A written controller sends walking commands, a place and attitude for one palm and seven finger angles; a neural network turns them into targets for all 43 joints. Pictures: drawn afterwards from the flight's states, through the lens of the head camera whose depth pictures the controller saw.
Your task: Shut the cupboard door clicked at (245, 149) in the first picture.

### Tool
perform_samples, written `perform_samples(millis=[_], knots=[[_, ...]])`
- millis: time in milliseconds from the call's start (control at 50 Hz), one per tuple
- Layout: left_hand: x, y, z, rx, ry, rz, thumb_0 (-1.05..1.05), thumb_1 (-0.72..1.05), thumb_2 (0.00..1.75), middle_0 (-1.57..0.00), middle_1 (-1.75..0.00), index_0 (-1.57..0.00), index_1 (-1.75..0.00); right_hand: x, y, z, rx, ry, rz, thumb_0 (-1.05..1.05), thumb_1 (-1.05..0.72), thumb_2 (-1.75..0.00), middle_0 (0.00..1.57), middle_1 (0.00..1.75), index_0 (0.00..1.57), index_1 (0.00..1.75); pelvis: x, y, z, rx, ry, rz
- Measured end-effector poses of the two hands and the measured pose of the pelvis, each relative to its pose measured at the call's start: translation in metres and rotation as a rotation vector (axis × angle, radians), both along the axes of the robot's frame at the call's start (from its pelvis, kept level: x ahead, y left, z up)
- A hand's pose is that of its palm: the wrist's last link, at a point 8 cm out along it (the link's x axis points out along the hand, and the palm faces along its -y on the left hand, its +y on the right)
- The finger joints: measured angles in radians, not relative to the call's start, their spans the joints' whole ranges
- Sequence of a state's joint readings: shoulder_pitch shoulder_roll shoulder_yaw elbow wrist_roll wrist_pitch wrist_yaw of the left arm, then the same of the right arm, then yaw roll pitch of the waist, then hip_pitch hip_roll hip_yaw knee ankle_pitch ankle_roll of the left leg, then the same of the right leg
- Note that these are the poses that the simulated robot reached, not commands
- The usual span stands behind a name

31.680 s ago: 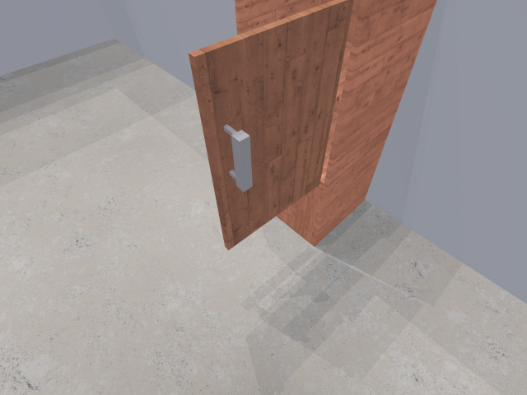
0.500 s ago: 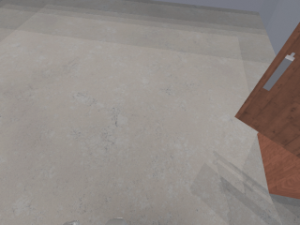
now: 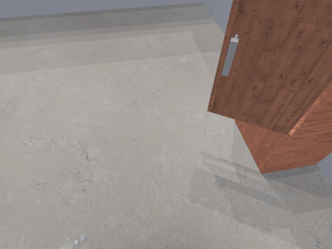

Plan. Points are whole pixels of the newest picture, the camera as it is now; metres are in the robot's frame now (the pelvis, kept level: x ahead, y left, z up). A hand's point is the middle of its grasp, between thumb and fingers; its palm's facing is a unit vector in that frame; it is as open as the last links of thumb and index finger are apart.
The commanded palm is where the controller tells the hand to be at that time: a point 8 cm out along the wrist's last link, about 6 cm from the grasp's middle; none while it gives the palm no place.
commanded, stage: turn to face it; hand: left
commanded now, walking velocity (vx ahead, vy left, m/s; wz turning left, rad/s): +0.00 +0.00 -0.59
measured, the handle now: (230, 55) +0.77 -0.22 +0.03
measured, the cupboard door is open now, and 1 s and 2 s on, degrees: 57 57 57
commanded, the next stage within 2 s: take the last steps up to it in 0.60 s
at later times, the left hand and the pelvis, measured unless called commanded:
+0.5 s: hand out of the picture +0.12 +0.20 -0.17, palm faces -0.16 -0.97 -0.20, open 7.4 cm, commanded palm none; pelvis +0.02 +0.01 +0.00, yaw -13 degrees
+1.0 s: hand out of the picture +0.15 +0.14 -0.16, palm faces -0.30 -0.93 -0.20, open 7.4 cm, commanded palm none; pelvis +0.05 -0.03 +0.01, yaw -20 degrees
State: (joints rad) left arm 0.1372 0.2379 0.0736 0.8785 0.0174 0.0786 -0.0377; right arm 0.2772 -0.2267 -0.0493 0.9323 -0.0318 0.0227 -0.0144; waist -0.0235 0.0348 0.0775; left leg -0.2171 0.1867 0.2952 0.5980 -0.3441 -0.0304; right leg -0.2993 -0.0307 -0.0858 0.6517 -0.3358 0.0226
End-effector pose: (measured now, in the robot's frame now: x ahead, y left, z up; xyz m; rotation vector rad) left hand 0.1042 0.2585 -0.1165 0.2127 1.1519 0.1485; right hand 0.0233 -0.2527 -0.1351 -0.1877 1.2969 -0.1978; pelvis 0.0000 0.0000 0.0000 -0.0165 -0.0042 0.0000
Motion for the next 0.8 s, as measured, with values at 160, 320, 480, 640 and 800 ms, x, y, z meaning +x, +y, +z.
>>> perform_samples(millis=[160,320,480,640,800], knots=[[0.009,-0.034,0.012,0.04,-0.003,-0.076,0.0,0.91,0.9,-0.2,-0.3,-0.2,-0.3,-0.009,-0.032,-0.006,0.007,0.017,-0.086,0.01,-0.91,-0.89,0.2,0.3,0.2,0.3,-0.001,-0.017,0.005,0.028,0.009,-0.08],[0.004,-0.038,0.002,-0.002,0.058,-0.116,0.01,0.9,0.9,-0.2,-0.3,-0.2,-0.3,0.013,-0.03,0.014,-0.021,-0.067,-0.113,0.0,-0.91,-0.89,0.2,0.3,0.2,0.3,0.005,-0.013,0.01,0.03,0.024,-0.148],[0.014,-0.013,-0.026,-0.039,0.118,-0.137,0.01,0.9,0.9,-0.2,-0.3,-0.2,-0.3,0.023,-0.002,0.023,-0.076,-0.127,-0.138,0.0,-0.91,-0.89,0.2,0.3,0.2,0.3,0.017,0.012,0.0,0.009,0.027,-0.217],[0.038,-0.012,-0.014,-0.025,0.127,-0.2,0.01,0.91,0.9,-0.2,-0.3,-0.19,-0.3,-0.01,0.02,0.026,-0.042,-0.051,-0.197,0.0,-0.9,-0.89,0.2,0.3,0.2,0.3,0.022,0.013,0.012,-0.013,0.023,-0.277],[0.064,-0.047,-0.011,0.015,0.078,-0.296,0.01,0.91,0.9,-0.19,-0.3,-0.19,-0.3,-0.058,0.009,-0.007,0.033,0.023,-0.325,0.0,-0.9,-0.89,0.2,0.3,0.2,0.3,0.024,-0.01,-0.002,0.019,0.018,-0.332]])
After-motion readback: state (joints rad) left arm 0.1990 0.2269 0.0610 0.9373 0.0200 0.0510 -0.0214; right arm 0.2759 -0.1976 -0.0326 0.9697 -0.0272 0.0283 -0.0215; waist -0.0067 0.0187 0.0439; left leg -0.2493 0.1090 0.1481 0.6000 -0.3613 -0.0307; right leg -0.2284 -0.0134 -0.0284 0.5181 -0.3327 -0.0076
